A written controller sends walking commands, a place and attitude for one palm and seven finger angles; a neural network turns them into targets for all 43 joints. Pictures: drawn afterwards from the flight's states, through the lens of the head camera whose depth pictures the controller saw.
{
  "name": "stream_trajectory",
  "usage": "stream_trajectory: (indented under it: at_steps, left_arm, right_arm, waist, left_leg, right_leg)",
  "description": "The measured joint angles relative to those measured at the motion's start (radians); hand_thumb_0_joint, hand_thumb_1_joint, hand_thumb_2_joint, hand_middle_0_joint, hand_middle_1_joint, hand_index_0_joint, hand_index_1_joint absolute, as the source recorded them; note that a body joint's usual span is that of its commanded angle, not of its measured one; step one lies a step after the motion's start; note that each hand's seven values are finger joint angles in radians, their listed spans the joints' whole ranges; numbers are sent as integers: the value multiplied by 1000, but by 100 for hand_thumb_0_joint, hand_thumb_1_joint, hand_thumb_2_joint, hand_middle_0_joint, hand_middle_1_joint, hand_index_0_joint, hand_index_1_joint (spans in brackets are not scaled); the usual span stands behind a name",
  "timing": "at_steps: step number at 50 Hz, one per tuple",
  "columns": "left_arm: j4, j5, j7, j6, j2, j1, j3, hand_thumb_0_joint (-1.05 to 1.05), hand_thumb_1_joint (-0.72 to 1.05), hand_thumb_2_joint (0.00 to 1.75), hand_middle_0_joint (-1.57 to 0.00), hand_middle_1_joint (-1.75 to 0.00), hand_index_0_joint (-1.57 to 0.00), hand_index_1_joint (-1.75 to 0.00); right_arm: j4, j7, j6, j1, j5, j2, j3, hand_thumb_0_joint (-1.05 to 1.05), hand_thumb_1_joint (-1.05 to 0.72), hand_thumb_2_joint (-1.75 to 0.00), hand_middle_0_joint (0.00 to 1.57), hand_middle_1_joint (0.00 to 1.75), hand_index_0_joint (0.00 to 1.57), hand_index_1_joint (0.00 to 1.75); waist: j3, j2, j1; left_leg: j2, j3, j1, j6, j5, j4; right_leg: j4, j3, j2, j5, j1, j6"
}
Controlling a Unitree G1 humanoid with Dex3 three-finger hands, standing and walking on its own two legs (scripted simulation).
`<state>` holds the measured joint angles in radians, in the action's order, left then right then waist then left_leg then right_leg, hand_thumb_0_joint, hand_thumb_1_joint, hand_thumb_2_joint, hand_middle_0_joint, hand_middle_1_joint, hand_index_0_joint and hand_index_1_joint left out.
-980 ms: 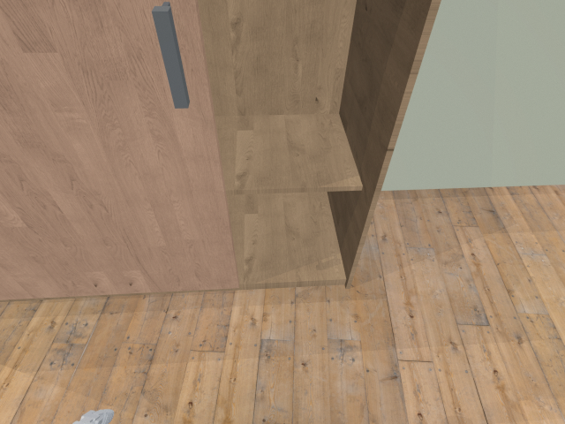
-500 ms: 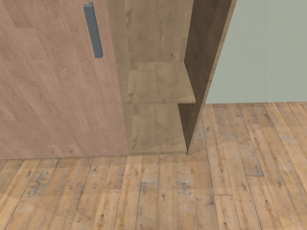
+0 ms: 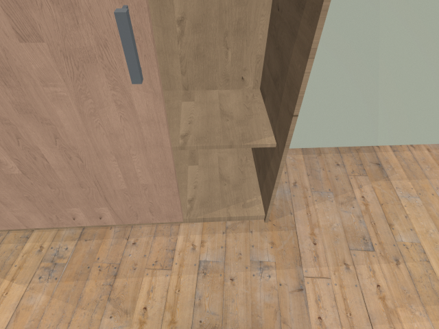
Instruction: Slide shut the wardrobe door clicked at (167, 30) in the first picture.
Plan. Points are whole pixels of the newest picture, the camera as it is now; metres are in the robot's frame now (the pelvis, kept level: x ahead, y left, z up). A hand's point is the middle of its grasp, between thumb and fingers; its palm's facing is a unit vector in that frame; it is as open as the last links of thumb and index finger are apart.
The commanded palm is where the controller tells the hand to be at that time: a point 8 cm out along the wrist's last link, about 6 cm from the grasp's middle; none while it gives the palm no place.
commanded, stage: look at it before walking up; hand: left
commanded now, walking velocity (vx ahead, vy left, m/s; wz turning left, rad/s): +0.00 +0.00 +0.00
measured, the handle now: (131, 45) +0.71 +0.27 +0.19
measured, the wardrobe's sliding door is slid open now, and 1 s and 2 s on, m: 0.43 0.43 0.43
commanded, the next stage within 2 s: turn to face it in 0.46 s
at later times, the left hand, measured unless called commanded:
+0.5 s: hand out of the picture +0.08 +0.24 -0.16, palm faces -0.02 -0.94 -0.34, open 7.4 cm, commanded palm none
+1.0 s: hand out of the picture +0.04 +0.22 -0.18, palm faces +0.11 -0.97 -0.23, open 7.4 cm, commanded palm none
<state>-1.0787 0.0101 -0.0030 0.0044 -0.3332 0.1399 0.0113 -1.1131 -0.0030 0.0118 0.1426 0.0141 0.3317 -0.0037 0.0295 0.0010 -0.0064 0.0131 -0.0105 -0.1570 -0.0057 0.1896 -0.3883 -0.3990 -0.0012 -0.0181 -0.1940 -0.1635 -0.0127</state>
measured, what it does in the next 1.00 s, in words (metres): stands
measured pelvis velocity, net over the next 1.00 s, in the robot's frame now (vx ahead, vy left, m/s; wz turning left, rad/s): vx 0.03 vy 0.02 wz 0.10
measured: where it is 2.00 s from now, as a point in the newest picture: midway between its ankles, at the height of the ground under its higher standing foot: (190, 328)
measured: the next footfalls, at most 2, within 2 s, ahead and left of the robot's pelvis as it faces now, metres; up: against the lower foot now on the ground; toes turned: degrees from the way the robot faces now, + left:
right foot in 1.62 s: +0.36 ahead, +0.01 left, +0.00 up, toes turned +1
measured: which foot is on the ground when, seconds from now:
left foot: down 0.00-1.00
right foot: down 0.00-1.00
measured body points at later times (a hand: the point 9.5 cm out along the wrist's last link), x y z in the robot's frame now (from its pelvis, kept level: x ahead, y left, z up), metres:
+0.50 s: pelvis +0.01 +0.00 +0.00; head +0.01 +0.00 +0.45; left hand +0.08 +0.29 -0.13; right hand +0.09 -0.30 -0.13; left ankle +0.02 +0.12 -0.74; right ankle +0.02 -0.13 -0.74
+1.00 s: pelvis +0.03 +0.02 -0.01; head +0.02 +0.03 +0.44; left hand +0.04 +0.27 -0.16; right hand +0.08 -0.24 -0.15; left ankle +0.01 +0.12 -0.72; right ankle +0.02 -0.13 -0.74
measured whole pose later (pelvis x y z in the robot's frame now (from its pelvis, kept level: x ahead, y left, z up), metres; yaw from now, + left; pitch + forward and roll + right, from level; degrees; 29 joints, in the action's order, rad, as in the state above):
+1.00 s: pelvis +0.03 +0.02 -0.01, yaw +6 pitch -1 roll -1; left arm -1.05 0.03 -0.01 0.01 -0.25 0.25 -0.01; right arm -1.09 -0.02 -0.03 0.25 0.03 0.24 0.00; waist -0.01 -0.01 0.01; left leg -0.01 0.03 -0.31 -0.01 0.42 -0.73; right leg -0.44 0.09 -0.06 -0.28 -0.14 -0.02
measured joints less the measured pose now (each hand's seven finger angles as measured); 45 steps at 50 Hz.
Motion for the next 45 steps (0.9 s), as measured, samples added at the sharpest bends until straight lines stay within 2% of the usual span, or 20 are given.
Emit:
stream_trajectory:
  at_steps: [35, 43, 45]
  left_arm:
    - [-5, -1, -3, 1, -3, -6, -5, 1, 90, 89, -20, -30, -20, -30]
    - [19, 1, -14, 16, 38, 6, -4, 1, 90, 89, -20, -30, -20, -30]
    - [24, 5, -8, 18, 55, 29, -6, 1, 90, 89, -20, -30, -20, -30]
  right_arm:
    - [4, 4, -1, -25, -2, 4, -2, 0, -91, -90, 20, 30, 20, 30]
    - [21, 4, -22, 1, 4, -33, -7, 0, -91, -90, 20, 30, 20, 30]
    - [24, 0, -29, 27, 9, -50, -7, 0, -91, -90, 20, 30, 20, 30]
  waist:
    - [3, -2, 3]
    - [-3, 5, 4]
    - [-16, 9, 5]
  left_leg:
    - [-1, -15, 16, 5, 6, 17]
    - [8, -41, -33, 4, 34, -55]
    - [1, -37, -60, 1, 98, -116]
  right_leg:
    - [17, 15, 1, -10, 22, 3]
    - [-35, 41, -7, -41, -7, 0]
    - [-45, 53, -8, -55, -8, 1]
